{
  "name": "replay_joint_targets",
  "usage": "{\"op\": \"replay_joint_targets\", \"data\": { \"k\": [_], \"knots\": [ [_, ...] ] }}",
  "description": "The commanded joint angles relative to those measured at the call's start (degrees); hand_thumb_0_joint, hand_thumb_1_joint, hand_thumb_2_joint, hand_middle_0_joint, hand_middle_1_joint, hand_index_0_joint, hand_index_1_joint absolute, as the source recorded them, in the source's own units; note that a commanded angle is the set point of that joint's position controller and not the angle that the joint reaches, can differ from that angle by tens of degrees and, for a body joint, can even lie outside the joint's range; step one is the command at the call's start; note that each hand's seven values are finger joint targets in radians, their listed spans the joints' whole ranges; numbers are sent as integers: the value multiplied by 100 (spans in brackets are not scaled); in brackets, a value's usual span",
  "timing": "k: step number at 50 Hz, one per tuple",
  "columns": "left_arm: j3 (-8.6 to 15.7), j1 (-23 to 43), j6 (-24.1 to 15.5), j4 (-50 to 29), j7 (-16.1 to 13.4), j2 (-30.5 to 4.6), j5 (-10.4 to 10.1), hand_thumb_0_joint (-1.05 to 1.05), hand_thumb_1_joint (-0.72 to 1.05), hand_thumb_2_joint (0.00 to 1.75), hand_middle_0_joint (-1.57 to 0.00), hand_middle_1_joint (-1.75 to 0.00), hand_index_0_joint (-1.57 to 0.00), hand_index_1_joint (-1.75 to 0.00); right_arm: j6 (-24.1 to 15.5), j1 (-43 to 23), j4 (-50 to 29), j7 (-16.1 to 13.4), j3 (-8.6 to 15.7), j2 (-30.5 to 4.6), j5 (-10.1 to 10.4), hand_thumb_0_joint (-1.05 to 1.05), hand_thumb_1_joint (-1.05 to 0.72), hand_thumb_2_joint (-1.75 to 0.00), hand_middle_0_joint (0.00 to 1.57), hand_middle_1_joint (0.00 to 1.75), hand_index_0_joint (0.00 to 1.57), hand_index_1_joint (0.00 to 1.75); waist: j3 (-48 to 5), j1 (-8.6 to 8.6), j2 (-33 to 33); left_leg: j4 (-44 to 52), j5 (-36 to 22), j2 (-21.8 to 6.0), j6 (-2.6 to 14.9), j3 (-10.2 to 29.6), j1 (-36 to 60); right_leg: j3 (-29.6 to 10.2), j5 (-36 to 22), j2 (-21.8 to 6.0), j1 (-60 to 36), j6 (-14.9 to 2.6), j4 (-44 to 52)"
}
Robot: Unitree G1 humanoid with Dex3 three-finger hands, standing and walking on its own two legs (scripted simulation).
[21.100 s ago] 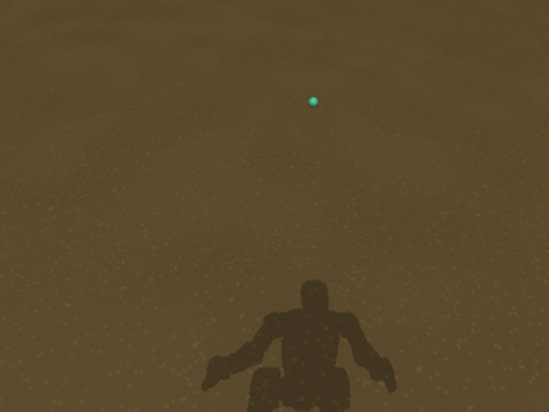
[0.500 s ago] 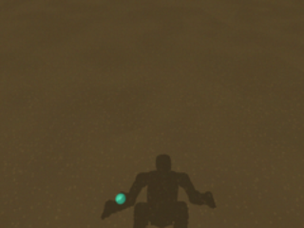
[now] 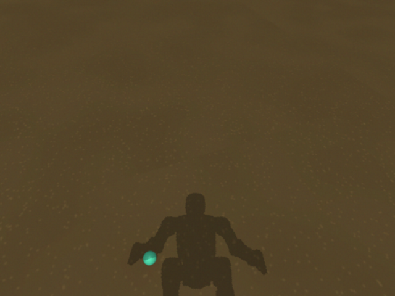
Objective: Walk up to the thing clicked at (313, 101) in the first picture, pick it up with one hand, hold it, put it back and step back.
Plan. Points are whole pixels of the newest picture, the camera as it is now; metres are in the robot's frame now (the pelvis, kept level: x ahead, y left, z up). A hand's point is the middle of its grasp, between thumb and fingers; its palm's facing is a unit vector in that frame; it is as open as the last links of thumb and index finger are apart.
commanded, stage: walk up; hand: left
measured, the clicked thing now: (149, 258) +0.47 +0.21 -0.74
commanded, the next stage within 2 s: none
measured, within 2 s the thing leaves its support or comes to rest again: neither
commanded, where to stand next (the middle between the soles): +0.07 -0.01 m, yaw -1 degrees
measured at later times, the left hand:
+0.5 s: hand out of the picture +0.06 +0.26 -0.15, palm faces +0.00 -0.91 -0.42, open 7.4 cm
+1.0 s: hand out of the picture +0.16 +0.28 -0.19, palm faces -0.08 -0.94 -0.34, open 7.4 cm
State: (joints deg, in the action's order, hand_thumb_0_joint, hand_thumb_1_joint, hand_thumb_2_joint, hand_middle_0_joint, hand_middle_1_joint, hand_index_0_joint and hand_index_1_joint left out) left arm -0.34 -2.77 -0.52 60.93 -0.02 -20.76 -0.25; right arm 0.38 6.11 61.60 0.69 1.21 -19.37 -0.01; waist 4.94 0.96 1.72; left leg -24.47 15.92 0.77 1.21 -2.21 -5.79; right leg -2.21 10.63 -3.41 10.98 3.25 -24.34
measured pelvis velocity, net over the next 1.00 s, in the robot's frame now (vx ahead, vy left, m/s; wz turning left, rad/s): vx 0.04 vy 0.01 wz -0.05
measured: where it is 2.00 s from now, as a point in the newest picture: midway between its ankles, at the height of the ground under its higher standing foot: outside the picture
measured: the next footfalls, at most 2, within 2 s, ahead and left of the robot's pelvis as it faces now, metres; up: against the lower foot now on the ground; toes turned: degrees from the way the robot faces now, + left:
left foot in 0.74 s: +0.19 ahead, +0.14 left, +0.00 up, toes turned +0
right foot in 1.18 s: +0.00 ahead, -0.17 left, +0.00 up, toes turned -2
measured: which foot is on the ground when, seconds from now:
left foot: down 0.00-0.46, up 0.48-0.72, down 0.74-1.00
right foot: down 0.00-0.76, up 0.78-1.00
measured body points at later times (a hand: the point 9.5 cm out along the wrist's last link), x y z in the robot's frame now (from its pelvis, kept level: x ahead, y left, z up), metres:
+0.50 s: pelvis +0.04 -0.02 -0.01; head +0.03 -0.04 +0.44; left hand +0.06 +0.30 -0.12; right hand +0.09 -0.34 -0.15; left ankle -0.03 +0.10 -0.73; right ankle +0.03 -0.16 -0.74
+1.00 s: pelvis +0.04 +0.01 -0.03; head +0.12 +0.05 +0.41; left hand +0.17 +0.33 -0.16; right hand +0.17 -0.30 -0.12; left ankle +0.15 +0.14 -0.74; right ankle -0.01 -0.14 -0.65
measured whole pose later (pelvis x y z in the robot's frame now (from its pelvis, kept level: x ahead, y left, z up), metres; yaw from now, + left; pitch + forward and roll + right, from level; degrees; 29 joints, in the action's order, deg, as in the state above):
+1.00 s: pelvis +0.04 +0.01 -0.03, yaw -3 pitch -2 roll +0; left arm 3.6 -7.0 6.0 46.5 0.6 -24.9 0.8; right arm 0.0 4.8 47.1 -2.6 2.5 -19.5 0.0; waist 11.9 -0.8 5.2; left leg -37.2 10.2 -2.7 0.0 -2.0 -25.2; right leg -9.8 28.9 4.6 26.8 0.4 -74.7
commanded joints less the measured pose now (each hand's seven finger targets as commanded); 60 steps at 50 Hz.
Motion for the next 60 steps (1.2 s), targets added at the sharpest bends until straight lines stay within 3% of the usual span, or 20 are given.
{"op": "replay_joint_targets", "data": {
  "k": [1,12,13,15,20,21,23,24,25,28,31,33,36,38,40,45,51,56,59,60],
  "knots": [
    [243,228,-100,-219,-98,-1151,8,0,90,90,-20,-30,-20,-30,-114,-251,-262,-92,297,-1317,-17,0,-90,-90,20,30,20,30,-769,-61,-422,616,-2034,-772,38,440,43,-42,-1446,-301,-511,-460,100],
    [264,172,-94,37,-74,-1144,74,0,90,90,-20,-30,-20,-30,-83,-535,-220,-54,300,-1306,-65,0,-90,-90,20,30,20,30,-455,-118,-285,1017,-345,-769,98,485,-241,-157,-742,-272,-432,-371,392],
    [422,-297,-164,-80,-34,-1503,173,0,90,90,-20,-30,-20,-30,-74,-169,-482,64,493,-1727,-172,0,-90,-90,20,30,20,30,-807,-68,-578,728,1623,-588,336,394,-70,66,1377,-4,-496,-542,105],
    [481,-361,-187,-58,-4,-1488,239,0,90,90,-20,-30,-20,-30,-27,-3,-489,147,518,-1672,-225,0,-90,-90,20,30,20,30,-294,-42,-610,896,2890,-715,481,774,-375,37,2251,93,295,-554,-96],
    [442,-695,-328,-321,5,-1061,245,0,90,90,-20,-30,-20,-30,-49,-173,-848,164,546,-1531,-199,0,-90,-90,20,30,20,30,150,-207,-463,417,659,-1048,713,871,-122,490,665,301,523,-514,-142],
    [509,-1019,-372,-257,-24,-1240,247,0,90,90,-20,-30,-20,-30,-42,-237,-976,170,527,-1451,-185,0,-90,-90,20,30,20,30,-67,-317,-289,-183,414,-783,565,536,-655,160,440,161,-224,-622,111],
    [806,-1986,-435,-116,-91,-2083,279,0,90,90,-20,-30,-20,-30,11,-541,-1339,216,446,-1171,-215,0,-90,-90,20,30,20,30,68,-706,1227,-2553,1708,170,104,71,-2992,-2748,1597,-1377,-1570,-1329,1390],
    [838,-1886,-455,-273,-114,-2271,315,0,90,90,-20,-30,-20,-30,53,-492,-1391,201,500,-1361,-252,0,-90,-90,20,30,20,30,378,-624,745,-2968,1834,-127,86,723,-3106,-3330,1744,-1998,-1099,-1742,1515],
    [818,-1713,-471,-448,-126,-2181,290,0,90,90,-20,-30,-20,-30,13,-307,-1375,196,527,-1451,-235,0,-90,-90,20,30,20,30,526,-521,546,-3001,1624,-325,61,812,-3159,-3258,1050,-2071,-1049,-1946,1327],
    [735,-1422,-498,-733,-187,-1834,183,0,90,90,-20,-30,-20,-30,-19,180,-1256,231,574,-1410,-170,0,-90,-90,20,30,20,30,38,-228,447,-2948,1259,-594,-32,878,-2775,-1566,-1530,-1485,-1318,-1678,780],
    [538,-843,-411,-993,-252,-1531,173,0,90,90,-20,-30,-20,-30,97,471,-1106,126,500,-1077,-33,0,-90,-90,20,30,20,30,-212,22,632,-2149,718,-435,-121,569,-1206,-344,-3962,-1063,-86,-1324,102],
    [514,-547,-197,-1204,-246,-1509,104,0,90,90,-20,-30,-20,-30,90,515,-1017,32,465,-1093,82,0,-90,-90,20,30,20,30,-203,50,1069,-1861,285,-50,-139,133,-1091,-84,-4338,-820,147,-1173,-507],
    [457,-407,158,-1493,-175,-1270,6,0,90,90,-20,-30,-20,-30,-4,1110,-893,-124,635,-1428,37,0,-90,-90,20,30,20,30,-630,398,425,-265,-2337,110,-156,-218,-103,432,-1744,-41,657,-685,-2135],
    [413,-1123,319,-1514,-206,-930,-42,0,90,90,-20,-30,-20,-30,-56,1205,-1131,-234,735,-2059,-35,0,-90,-90,20,30,20,30,-1427,251,-1304,17,-5068,-1887,732,2273,650,-191,2802,821,1494,-438,-3941],
    [485,-1630,512,-1284,-258,-1256,-57,0,90,90,-20,-30,-20,-30,-37,569,-1392,-271,760,-2267,30,0,-90,-90,20,30,20,30,-1394,-14,-1016,82,-4025,-2450,1407,2753,-255,-705,2756,642,1090,-509,-5036],
    [701,-1524,638,-1333,-112,-1461,54,0,90,90,-20,-30,-20,-30,-65,162,-1650,-446,702,-1839,-30,0,-90,-90,20,30,20,30,-853,-225,-948,-254,-2876,-1755,1113,1546,-937,-1065,1811,663,1494,-372,-5665],
    [827,-1096,651,-1819,135,-1389,212,0,90,90,-20,-30,-20,-30,-174,684,-1703,-580,756,-1966,-49,0,-90,-90,20,30,20,30,-901,-32,-915,-482,-2398,-1872,1187,1529,-208,-942,1906,537,1897,-205,-4375],
    [927,-1458,590,-1801,244,-1301,175,0,90,90,-20,-30,-20,-30,-161,147,-2029,-560,744,-2183,-188,0,-90,-90,20,30,20,30,-1108,-298,-1477,-701,-2283,-2077,1158,1235,-1192,-280,2068,69,620,-343,-2487],
    [1070,-2104,509,-1419,279,-1397,227,0,90,90,-20,-30,-20,-30,7,-174,-2126,-459,614,-1890,-162,0,-90,-90,20,30,20,30,-923,-682,-794,-1731,-102,-1219,510,597,-2787,-125,1037,186,-480,-528,-840],
    [1136,-1885,457,-1596,262,-1875,311,0,90,90,-20,-30,-20,-30,46,-17,-2216,-462,473,-1392,-77,0,-90,-90,20,30,20,30,-487,-614,1152,-3068,1702,-41,79,-25,-3796,-2162,1645,-925,128,-921,89]
  ]
}}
